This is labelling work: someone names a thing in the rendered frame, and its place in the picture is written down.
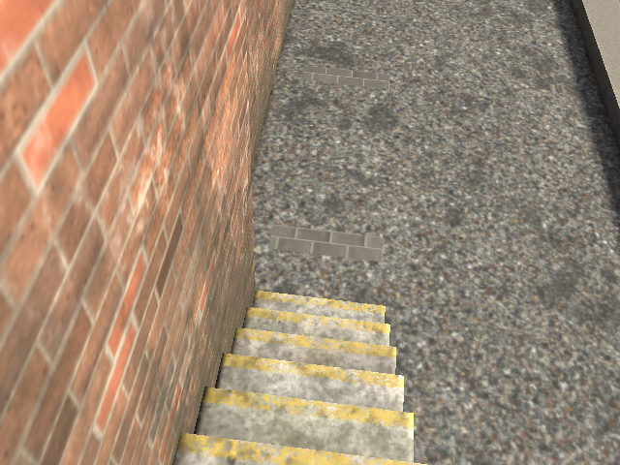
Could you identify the stairs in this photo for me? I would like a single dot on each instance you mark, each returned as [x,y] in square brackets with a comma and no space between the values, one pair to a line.
[309,381]

